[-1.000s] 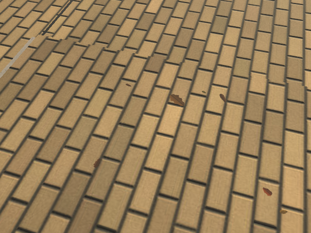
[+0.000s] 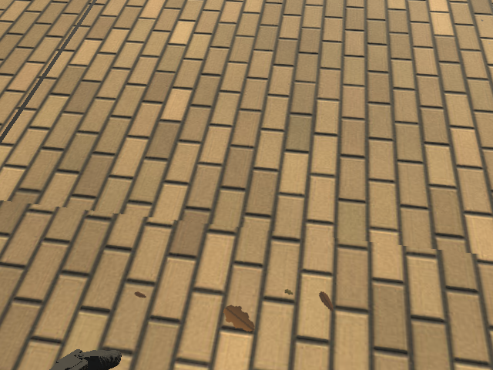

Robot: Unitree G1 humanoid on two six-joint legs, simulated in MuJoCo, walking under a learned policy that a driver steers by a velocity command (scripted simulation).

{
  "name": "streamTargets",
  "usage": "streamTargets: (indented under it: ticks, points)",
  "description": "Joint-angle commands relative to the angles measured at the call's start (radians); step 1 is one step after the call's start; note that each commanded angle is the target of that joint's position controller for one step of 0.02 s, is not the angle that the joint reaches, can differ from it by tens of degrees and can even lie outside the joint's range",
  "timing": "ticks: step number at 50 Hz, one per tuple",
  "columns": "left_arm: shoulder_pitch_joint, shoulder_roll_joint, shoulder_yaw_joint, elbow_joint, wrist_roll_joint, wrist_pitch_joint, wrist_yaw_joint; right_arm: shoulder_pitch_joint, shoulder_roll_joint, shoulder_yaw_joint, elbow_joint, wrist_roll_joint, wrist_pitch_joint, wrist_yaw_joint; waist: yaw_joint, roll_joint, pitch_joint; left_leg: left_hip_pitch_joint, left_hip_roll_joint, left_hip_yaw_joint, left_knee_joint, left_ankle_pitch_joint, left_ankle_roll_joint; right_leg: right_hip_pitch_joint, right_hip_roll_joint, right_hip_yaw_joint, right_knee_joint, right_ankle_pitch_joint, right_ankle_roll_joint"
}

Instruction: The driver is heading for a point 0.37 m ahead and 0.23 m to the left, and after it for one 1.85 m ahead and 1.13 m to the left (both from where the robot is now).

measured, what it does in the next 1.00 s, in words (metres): walks ahead, turning left: left foot, then right foot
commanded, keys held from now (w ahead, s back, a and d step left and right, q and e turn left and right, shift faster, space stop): w+q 1.00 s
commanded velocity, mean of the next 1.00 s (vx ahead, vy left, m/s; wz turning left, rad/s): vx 0.50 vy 0.00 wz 0.55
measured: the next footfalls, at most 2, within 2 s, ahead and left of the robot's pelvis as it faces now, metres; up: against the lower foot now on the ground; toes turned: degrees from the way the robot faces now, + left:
left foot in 0.44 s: +0.35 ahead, +0.18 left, +0.00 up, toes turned +18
right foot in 0.92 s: +0.68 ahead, +0.10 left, +0.00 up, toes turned +36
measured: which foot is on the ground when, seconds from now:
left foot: up 0.00-0.42, down 0.44-0.92, up 0.94-1.00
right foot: down 0.00-0.44, up 0.46-0.90, down 0.92-1.00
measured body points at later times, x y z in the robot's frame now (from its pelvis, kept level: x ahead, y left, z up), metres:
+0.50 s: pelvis +0.24 +0.07 -0.02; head +0.28 +0.09 +0.43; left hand +0.21 +0.37 -0.14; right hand +0.51 -0.12 -0.10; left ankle +0.31 +0.17 -0.73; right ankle +0.10 -0.11 -0.65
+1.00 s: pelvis +0.52 +0.13 -0.01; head +0.54 +0.14 +0.44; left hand +0.55 +0.46 -0.08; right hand +0.72 -0.08 -0.12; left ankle +0.33 +0.17 -0.67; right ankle +0.64 +0.08 -0.73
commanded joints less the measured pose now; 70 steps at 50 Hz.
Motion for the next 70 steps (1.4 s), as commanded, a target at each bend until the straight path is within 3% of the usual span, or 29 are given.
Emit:
streamTargets:
  ticks: [1,3,6,12,17,19,21,22,23,24,25,26,27,28,32,37,42,45,46,47,48,49,50,51,52,54,59,67,70]
  points:
    - [0.165,0.108,0.038,0.014,0.000,0.001,0.004,-0.076,-0.108,-0.032,-0.110,-0.005,-0.013,-0.003,0.102,-0.134,-0.072,-0.436,0.104,-0.034,0.165,0.115,-0.003,0.413,-0.298,0.357,-0.282,-0.035,-0.170]
    - [0.119,0.096,0.039,0.026,0.008,-0.009,0.003,-0.061,-0.072,-0.033,-0.111,-0.002,0.011,0.003,0.059,-0.156,-0.032,-0.357,0.131,-0.030,0.132,0.175,-0.011,0.296,-0.265,0.237,-0.345,0.054,-0.162]
    - [0.117,0.125,0.052,0.056,0.008,-0.023,0.009,-0.094,-0.047,-0.031,-0.136,-0.009,0.031,0.005,0.043,-0.108,0.000,-0.384,0.138,-0.036,0.079,0.258,-0.028,0.266,-0.270,0.124,-0.387,0.186,-0.175]
    - [0.157,0.178,0.066,0.101,0.003,-0.007,0.026,-0.263,-0.021,-0.018,-0.195,-0.012,0.023,0.036,0.098,-0.074,0.046,-0.376,0.122,0.028,-0.231,0.499,-0.016,0.317,-0.253,-0.060,-0.394,0.242,-0.146]
    - [0.216,0.222,0.081,0.139,-0.021,0.022,0.028,-0.383,-0.033,-0.017,-0.267,-0.010,0.026,0.061,0.129,-0.076,0.084,-0.385,0.099,0.098,-0.366,0.398,0.033,0.457,-0.297,-0.120,-0.335,0.308,-0.116]
    - [0.205,0.251,0.088,0.140,-0.030,0.034,0.032,-0.358,-0.059,-0.031,-0.280,-0.014,0.031,0.065,0.095,-0.106,0.045,-0.291,0.045,0.154,-0.386,0.297,0.071,0.490,-0.298,-0.155,-0.226,0.593,-0.094]
    - [0.181,0.265,0.091,0.135,-0.040,0.049,0.038,-0.149,-0.124,-0.072,-0.235,-0.013,0.037,0.057,-0.033,-0.107,-0.078,0.004,-0.051,0.209,-0.455,0.294,0.127,0.445,-0.256,-0.206,0.078,0.835,-0.057]
    - [0.195,0.233,0.077,0.126,-0.026,0.046,0.042,0.026,-0.198,-0.109,-0.188,-0.010,0.045,0.039,-0.109,-0.045,-0.171,0.312,-0.031,0.114,-0.480,0.340,0.171,0.242,-0.216,-0.211,0.351,0.652,-0.014]
    - [0.282,0.084,0.029,0.066,0.021,0.024,0.029,0.017,-0.328,-0.129,-0.188,-0.001,0.042,0.026,0.000,0.257,-0.229,0.657,0.246,-0.426,-0.547,0.246,0.343,-0.242,-0.034,-0.171,0.733,-0.281,0.056]
    - [0.211,0.131,0.027,0.052,-0.007,-0.017,0.016,0.046,-0.268,-0.104,-0.228,-0.009,0.023,0.032,-0.054,0.167,-0.407,0.731,0.345,-0.769,-0.725,0.093,0.419,-0.359,0.027,0.090,0.878,-0.428,0.050]
    - [0.099,0.194,0.045,0.021,-0.048,-0.035,0.008,0.022,-0.202,-0.084,-0.214,-0.020,0.009,0.039,-0.077,0.088,-0.276,0.660,0.319,-0.636,-0.753,0.150,0.356,-0.445,-0.022,0.118,0.876,-0.335,0.027]
    - [0.079,0.176,0.036,0.011,-0.043,-0.045,0.011,-0.027,-0.177,-0.076,-0.214,-0.017,0.001,0.038,-0.037,0.037,-0.182,0.521,0.279,-0.510,-0.745,0.231,0.322,-0.427,-0.062,0.112,0.795,-0.249,0.011]
    - [0.081,0.174,0.039,0.024,-0.016,-0.045,0.019,-0.100,-0.143,-0.066,-0.225,-0.017,0.000,0.036,0.009,-0.011,-0.119,0.378,0.238,-0.408,-0.747,0.339,0.293,-0.363,-0.096,0.111,0.707,-0.197,0.015]
    - [0.104,0.186,0.047,0.030,-0.004,-0.035,0.021,-0.146,-0.118,-0.056,-0.242,-0.029,-0.001,0.032,0.048,0.008,-0.100,0.274,0.210,-0.346,-0.764,0.434,0.282,-0.282,-0.118,0.119,0.652,-0.161,0.019]
    - [0.092,0.141,0.040,0.024,0.014,0.004,0.023,-0.146,-0.140,-0.060,-0.237,-0.025,-0.008,0.012,0.074,0.001,-0.058,0.110,0.162,-0.241,-0.814,0.568,0.286,-0.211,-0.100,0.088,0.483,-0.070,0.072]
    - [-0.094,0.099,0.018,-0.020,0.005,0.002,0.011,-0.076,-0.158,-0.066,-0.202,-0.014,0.003,-0.010,0.006,0.045,-0.012,0.060,0.095,-0.181,-0.801,0.429,0.215,-0.150,-0.033,0.082,0.121,0.230,0.092]
    - [-0.160,0.143,0.032,-0.052,-0.011,-0.017,-0.008,-0.022,-0.153,-0.067,-0.170,-0.005,0.014,-0.015,-0.011,0.072,-0.005,0.143,0.136,-0.300,-0.712,0.338,0.189,-0.085,0.001,0.113,-0.024,0.201,0.064]
    - [-0.043,0.171,0.054,-0.027,-0.012,-0.030,-0.006,-0.050,-0.135,-0.064,-0.176,-0.008,0.026,-0.018,0.058,0.112,-0.035,0.163,0.120,-0.346,-0.601,0.379,0.155,0.075,0.010,0.090,-0.089,0.111,0.016]
    - [0.060,0.200,0.069,-0.009,-0.001,-0.035,0.001,-0.057,-0.094,-0.049,-0.186,-0.013,0.024,-0.016,0.108,0.090,-0.114,0.117,0.069,-0.304,-0.460,0.399,0.121,0.256,-0.045,0.124,-0.091,0.106,-0.023]
    - [0.216,0.259,0.084,0.005,0.010,-0.034,0.010,-0.041,-0.033,-0.026,-0.206,-0.032,0.022,-0.015,0.158,-0.052,-0.257,-0.026,-0.007,-0.201,-0.161,0.201,0.078,0.519,-0.231,0.312,-0.082,0.059,-0.084]
    - [0.272,0.315,0.097,0.041,0.015,-0.020,0.000,0.091,-0.015,-0.018,-0.237,0.006,0.014,-0.015,0.086,-0.404,-0.331,-0.373,-0.099,-0.105,0.121,-0.158,0.026,0.751,-0.416,0.791,-0.201,-0.220,-0.232]
    - [0.232,0.211,0.075,0.019,-0.006,-0.016,-0.004,0.069,-0.123,-0.038,-0.201,0.013,0.016,-0.019,0.109,-0.253,-0.228,-0.479,-0.020,-0.130,0.242,-0.097,0.010,0.686,-0.406,0.797,-0.242,-0.406,-0.209]
    - [0.196,0.159,0.060,0.011,-0.009,-0.009,0.002,-0.038,-0.164,-0.051,-0.212,0.003,0.022,-0.017,0.132,-0.164,-0.118,-0.497,0.010,-0.101,0.261,-0.002,0.003,0.572,-0.364,0.625,-0.247,-0.350,-0.168]
    - [0.152,0.144,0.051,0.007,0.000,-0.003,0.003,-0.079,-0.151,-0.051,-0.216,-0.007,0.027,-0.017,0.113,-0.100,-0.064,-0.457,0.043,-0.078,0.240,0.069,-0.003,0.461,-0.320,0.502,-0.262,-0.215,-0.148]
    - [0.126,0.125,0.046,0.016,0.004,0.000,0.005,-0.109,-0.137,-0.053,-0.226,-0.014,0.027,-0.013,0.098,-0.099,-0.020,-0.439,0.069,-0.075,0.196,0.113,-0.006,0.386,-0.284,0.416,-0.282,-0.116,-0.145]
    - [0.116,0.115,0.043,0.031,0.008,-0.006,0.009,-0.098,-0.099,-0.050,-0.230,-0.002,0.034,-0.001,0.073,-0.145,-0.008,-0.376,0.103,-0.051,0.153,0.155,-0.007,0.311,-0.244,0.290,-0.327,-0.019,-0.139]
    - [0.141,0.166,0.060,0.076,0.003,-0.013,0.014,-0.174,-0.057,-0.035,-0.261,-0.008,0.042,0.006,0.080,-0.101,0.011,-0.445,0.122,-0.032,0.003,0.287,-0.029,0.333,-0.258,0.120,-0.375,0.183,-0.169]
    - [0.208,0.228,0.069,0.129,-0.019,0.022,0.020,-0.383,-0.031,-0.017,-0.321,-0.005,0.024,0.056,0.146,-0.084,0.075,-0.370,0.088,0.093,-0.362,0.449,0.014,0.440,-0.264,-0.087,-0.355,0.304,-0.119]
    - [0.212,0.267,0.080,0.137,-0.037,0.039,0.026,-0.349,-0.072,-0.038,-0.333,-0.014,0.030,0.061,0.092,-0.121,0.027,-0.231,0.012,0.159,-0.405,0.302,0.073,0.495,-0.278,-0.139,-0.209,0.708,-0.095]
